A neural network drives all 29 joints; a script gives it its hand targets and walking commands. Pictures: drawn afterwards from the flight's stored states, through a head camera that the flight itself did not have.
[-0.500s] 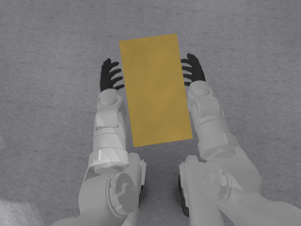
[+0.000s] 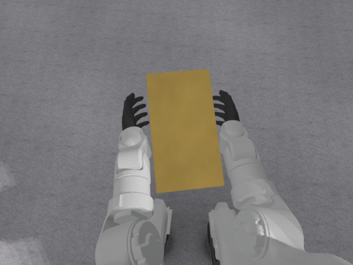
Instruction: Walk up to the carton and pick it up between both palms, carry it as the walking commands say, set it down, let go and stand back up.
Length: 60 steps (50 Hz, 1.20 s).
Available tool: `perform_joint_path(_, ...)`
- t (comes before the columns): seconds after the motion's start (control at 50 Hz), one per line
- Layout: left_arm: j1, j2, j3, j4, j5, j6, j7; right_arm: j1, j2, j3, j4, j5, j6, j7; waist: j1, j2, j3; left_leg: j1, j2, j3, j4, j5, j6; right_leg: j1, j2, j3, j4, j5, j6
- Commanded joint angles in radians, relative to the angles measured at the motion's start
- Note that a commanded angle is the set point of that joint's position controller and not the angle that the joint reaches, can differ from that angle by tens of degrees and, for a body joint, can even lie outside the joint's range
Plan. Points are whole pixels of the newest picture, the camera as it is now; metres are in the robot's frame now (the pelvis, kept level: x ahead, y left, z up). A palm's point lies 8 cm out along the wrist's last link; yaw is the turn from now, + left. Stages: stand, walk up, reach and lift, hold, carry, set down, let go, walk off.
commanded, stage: reach and lift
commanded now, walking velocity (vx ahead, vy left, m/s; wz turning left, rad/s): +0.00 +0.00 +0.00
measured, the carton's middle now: (181, 134) +0.43 +0.04 -0.12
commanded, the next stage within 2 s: none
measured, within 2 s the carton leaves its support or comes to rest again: neither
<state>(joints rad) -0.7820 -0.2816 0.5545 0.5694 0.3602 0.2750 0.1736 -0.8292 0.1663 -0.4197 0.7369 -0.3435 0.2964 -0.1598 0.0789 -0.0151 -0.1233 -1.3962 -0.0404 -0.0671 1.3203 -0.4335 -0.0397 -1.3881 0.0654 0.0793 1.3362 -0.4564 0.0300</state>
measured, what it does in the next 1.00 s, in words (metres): rises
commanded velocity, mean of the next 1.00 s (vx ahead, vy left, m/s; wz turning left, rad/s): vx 0.00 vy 0.00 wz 0.00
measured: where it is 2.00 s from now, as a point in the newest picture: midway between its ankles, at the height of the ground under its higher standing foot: (188, 251)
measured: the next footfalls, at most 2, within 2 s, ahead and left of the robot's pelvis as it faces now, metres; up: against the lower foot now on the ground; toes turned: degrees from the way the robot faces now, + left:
none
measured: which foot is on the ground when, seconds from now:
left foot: down 0.00-1.00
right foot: down 0.00-1.00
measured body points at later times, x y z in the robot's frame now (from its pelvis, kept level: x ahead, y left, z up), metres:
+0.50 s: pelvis +0.02 +0.00 +0.07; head +0.16 +0.00 +0.50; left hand +0.41 +0.15 +0.04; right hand +0.42 -0.08 +0.02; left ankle +0.09 +0.13 -0.59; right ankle +0.08 -0.13 -0.59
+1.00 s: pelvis +0.03 -0.01 +0.12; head +0.11 -0.01 +0.56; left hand +0.39 +0.15 +0.12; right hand +0.40 -0.08 +0.09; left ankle +0.09 +0.13 -0.59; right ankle +0.08 -0.13 -0.59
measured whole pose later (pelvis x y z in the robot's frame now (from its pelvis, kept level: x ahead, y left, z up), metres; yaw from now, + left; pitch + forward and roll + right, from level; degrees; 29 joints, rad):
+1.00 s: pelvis +0.03 -0.01 +0.12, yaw +0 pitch +11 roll +0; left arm -0.57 -0.26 0.46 0.57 0.38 0.29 0.11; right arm -0.55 0.25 -0.37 0.63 -0.36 0.34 -0.15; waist 0.10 -0.01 0.00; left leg -0.64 -0.02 -0.08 0.69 -0.24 -0.04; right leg -0.64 0.04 0.08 0.72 -0.27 0.01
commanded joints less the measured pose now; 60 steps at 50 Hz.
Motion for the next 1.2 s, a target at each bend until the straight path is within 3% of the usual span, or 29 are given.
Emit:
perform_joint_path(0.0, -0.492, -1.008, -0.559, 0.242, -0.119, 0.030, -0.294, -0.628, 1.017, 0.488, 0.045, 0.129, -0.058, 0.268, 0.012, -0.032, -0.736, 0.486, -0.147, 0.084, -0.177, 0.193, 0.010, 0.398, 0.143, -0.076, -0.204, 0.129, -0.005)
perform_joint_path(0.66, -0.181, -1.046, -0.571, 0.235, -0.083, 0.020, -0.318, -0.410, 1.021, 0.547, -0.071, 0.107, -0.072, 0.263, 0.030, -0.017, -0.508, 0.875, -0.109, 0.036, -0.532, 0.351, 0.020, 0.776, 0.101, -0.017, -0.570, 0.239, -0.017)
perform_joint_path(1.18, -0.041, -1.071, -0.624, 0.165, -0.123, 0.126, -0.330, -0.263, 1.071, 0.600, -0.154, 0.158, 0.025, 0.285, 0.025, 0.008, -0.314, 1.212, -0.067, 0.008, -0.828, 0.437, 0.028, 1.115, 0.055, 0.008, -0.867, 0.318, -0.015)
